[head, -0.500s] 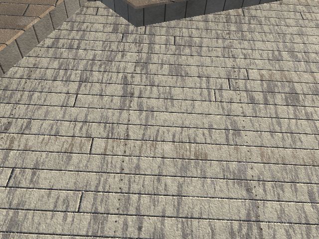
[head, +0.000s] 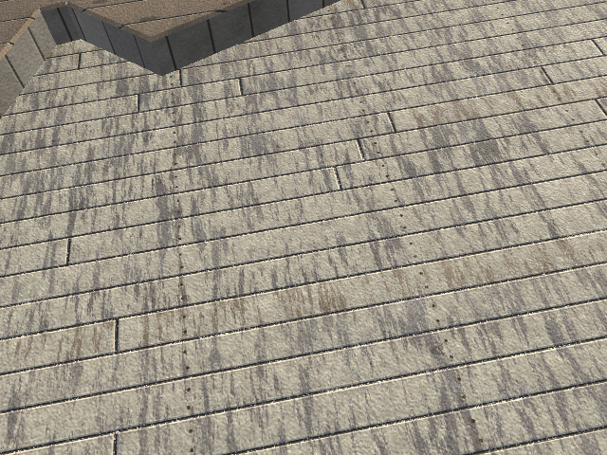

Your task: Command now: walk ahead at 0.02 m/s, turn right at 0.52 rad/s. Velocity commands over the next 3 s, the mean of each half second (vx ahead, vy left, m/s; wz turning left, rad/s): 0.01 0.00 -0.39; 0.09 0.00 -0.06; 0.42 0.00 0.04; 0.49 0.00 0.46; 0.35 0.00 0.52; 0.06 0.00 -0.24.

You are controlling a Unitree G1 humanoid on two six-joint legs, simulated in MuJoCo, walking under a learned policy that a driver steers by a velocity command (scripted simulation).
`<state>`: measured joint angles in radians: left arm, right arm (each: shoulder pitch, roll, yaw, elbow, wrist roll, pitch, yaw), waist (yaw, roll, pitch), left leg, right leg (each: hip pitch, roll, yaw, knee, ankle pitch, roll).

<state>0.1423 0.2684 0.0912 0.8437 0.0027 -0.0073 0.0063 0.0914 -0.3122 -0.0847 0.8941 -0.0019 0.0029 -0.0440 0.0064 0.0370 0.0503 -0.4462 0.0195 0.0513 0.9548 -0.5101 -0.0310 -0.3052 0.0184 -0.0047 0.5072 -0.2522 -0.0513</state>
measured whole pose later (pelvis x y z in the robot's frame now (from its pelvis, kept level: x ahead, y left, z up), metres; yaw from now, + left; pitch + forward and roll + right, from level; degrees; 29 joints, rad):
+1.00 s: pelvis +0.06 +0.03 -0.01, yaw -12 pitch -1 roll +0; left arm 0.31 0.25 0.06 0.94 -0.02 -0.03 0.02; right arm 0.19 -0.28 -0.06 0.97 0.03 -0.07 0.01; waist 0.00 -0.02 0.01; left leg -0.26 0.00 0.05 0.60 -0.36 0.08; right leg -0.13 -0.03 0.06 0.50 -0.36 0.02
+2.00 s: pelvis +0.53 -0.06 -0.01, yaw +6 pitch +1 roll -3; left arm 0.29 0.28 0.08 0.92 -0.01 -0.07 0.01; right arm 0.07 -0.25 -0.05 0.74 0.02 -0.03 0.06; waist 0.07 0.02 0.04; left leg -0.61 0.09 0.04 0.66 -0.09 0.07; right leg 0.11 -0.01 -0.30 0.26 -0.37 0.04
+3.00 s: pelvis +0.84 +0.04 +0.00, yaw +11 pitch +1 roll -1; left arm 0.16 0.34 0.10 0.74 -0.02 0.03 0.02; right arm 0.23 -0.27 -0.07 0.73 -0.03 0.00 -0.04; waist 0.00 -0.04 0.04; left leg -0.26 0.00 -0.02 0.49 -0.25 0.01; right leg -0.54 0.10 0.11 0.94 -0.42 0.02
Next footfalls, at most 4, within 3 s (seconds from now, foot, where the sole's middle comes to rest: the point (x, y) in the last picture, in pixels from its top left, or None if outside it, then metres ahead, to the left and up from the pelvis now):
0.40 left None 0.12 0.12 -0.78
0.70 right None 0.01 -0.11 -0.78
1.50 right None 0.43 -0.19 -0.78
2.04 left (311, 332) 0.71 0.07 -0.78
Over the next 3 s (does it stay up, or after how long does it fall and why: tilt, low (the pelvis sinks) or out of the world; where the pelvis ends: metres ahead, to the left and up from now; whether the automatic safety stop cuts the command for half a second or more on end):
stays up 0.84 0.04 0.00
